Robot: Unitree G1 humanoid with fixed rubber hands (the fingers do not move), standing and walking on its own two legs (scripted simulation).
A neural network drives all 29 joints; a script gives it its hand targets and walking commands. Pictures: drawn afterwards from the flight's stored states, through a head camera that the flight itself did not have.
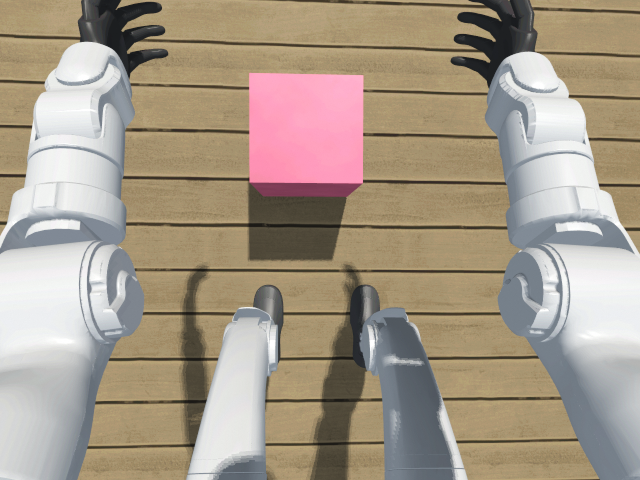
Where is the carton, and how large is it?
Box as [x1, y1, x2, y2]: [249, 73, 362, 196]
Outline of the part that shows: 249,73 249,182 262,195 346,196 362,183 362,75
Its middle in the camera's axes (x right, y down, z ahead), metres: -0.03 -0.21 +0.83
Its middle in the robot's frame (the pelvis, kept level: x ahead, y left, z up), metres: +0.56 +0.02 -0.53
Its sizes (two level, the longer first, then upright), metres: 0.210 0.200 0.250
